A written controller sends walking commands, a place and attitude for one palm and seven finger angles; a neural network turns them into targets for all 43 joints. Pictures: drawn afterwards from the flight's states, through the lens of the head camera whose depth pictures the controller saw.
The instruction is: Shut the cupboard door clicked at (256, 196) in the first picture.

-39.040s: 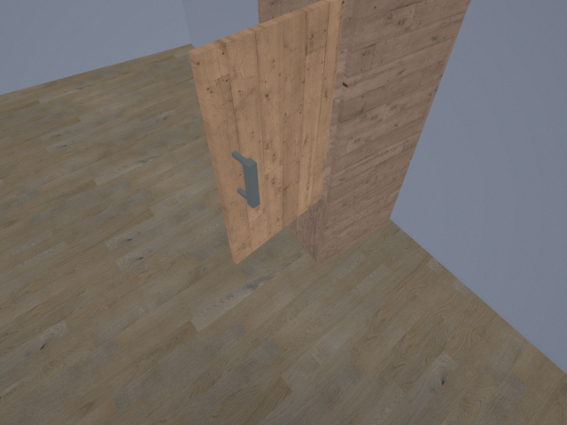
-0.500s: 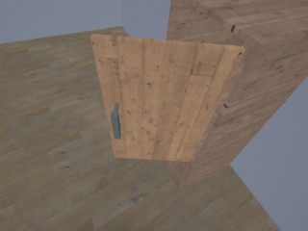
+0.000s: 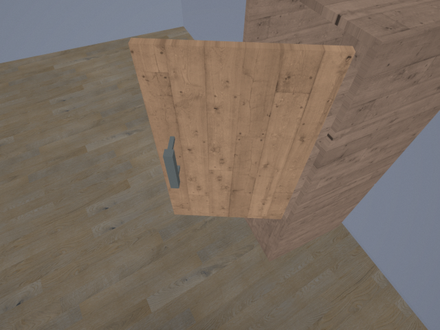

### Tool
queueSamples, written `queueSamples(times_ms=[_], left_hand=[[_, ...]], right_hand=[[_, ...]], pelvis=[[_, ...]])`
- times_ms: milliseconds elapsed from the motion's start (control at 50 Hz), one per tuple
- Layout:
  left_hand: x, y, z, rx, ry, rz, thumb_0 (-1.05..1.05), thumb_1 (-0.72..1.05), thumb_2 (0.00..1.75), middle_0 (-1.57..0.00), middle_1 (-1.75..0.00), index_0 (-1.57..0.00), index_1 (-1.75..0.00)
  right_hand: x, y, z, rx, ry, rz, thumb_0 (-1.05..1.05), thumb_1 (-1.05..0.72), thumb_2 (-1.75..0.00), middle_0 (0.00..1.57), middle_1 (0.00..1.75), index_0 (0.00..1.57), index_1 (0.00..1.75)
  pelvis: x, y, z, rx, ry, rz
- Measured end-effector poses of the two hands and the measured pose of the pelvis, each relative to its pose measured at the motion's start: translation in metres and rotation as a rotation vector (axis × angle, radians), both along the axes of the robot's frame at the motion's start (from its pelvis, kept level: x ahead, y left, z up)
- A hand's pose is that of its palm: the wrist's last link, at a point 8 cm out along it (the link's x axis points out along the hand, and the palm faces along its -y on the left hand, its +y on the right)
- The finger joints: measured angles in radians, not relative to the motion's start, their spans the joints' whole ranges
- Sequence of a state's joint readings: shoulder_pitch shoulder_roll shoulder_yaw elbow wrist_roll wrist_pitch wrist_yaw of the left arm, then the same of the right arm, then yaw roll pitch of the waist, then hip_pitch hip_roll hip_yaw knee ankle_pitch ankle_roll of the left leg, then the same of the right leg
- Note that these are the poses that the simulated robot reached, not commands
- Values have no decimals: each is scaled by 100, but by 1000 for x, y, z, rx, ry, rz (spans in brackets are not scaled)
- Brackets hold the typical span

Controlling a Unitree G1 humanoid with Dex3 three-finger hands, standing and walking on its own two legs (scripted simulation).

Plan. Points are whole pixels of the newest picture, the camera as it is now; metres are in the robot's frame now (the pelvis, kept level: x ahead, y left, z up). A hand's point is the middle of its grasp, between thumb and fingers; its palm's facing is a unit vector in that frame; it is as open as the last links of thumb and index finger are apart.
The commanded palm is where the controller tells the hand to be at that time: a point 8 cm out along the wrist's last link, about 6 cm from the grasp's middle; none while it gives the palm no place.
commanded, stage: come to a stop and stand still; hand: left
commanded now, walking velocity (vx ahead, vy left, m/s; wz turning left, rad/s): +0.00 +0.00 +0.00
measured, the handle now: (173, 163) +0.46 +0.15 -0.02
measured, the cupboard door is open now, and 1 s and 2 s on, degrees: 62 62 62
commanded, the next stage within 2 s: look again from close up in 1.46 s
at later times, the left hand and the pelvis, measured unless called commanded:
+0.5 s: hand out of the picture +0.02 +0.26 -0.16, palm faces -0.04 -0.96 -0.28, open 7.4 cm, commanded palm none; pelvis -0.06 +0.05 +0.00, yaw -2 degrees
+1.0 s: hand out of the picture -0.03 +0.23 -0.17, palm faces -0.04 -0.97 -0.25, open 7.4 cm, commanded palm none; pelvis -0.06 +0.02 +0.00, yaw -1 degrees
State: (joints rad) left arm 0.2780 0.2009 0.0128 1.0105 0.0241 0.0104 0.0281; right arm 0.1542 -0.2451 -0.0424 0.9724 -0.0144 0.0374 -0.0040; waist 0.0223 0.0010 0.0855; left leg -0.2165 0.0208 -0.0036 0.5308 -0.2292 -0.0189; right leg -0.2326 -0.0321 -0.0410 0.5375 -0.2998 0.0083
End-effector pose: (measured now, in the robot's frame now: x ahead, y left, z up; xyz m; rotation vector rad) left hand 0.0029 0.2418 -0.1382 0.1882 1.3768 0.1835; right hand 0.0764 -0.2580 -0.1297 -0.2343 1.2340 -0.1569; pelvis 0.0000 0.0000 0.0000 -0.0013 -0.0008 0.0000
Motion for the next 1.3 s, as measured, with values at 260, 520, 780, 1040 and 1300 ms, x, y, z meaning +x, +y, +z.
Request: queueSamples(times_ms=[260,520,780,1040,1300], left_hand=[[44,56,7,39,-235,-108,1,90,90,-20,-30,-20,-30],[1,66,10,39,-174,-114,1,90,90,-20,-30,-20,-30],[-61,41,1,4,-8,-69,1,90,90,-20,-30,-20,-30],[-32,35,7,21,-62,-72,1,90,90,-20,-30,-20,-30],[18,41,18,53,-145,-102,1,90,90,-20,-30,-20,-30]], right_hand=[[-40,61,2,43,-142,-45,1,-91,-90,20,30,20,30],[-101,61,-2,40,-26,-75,1,-90,-90,21,30,21,30],[-124,30,0,7,58,-87,1,-91,-90,21,30,20,30],[-103,17,0,11,44,-63,1,-91,-90,21,30,20,30],[-79,7,6,0,30,-46,1,-91,-90,21,30,21,30]], pelvis=[[-31,40,-7,-9,-43,-35],[-56,50,-2,2,-42,-37],[-63,32,2,6,-40,-31],[-59,20,4,6,-29,-22],[-46,15,8,5,-34,-19]])
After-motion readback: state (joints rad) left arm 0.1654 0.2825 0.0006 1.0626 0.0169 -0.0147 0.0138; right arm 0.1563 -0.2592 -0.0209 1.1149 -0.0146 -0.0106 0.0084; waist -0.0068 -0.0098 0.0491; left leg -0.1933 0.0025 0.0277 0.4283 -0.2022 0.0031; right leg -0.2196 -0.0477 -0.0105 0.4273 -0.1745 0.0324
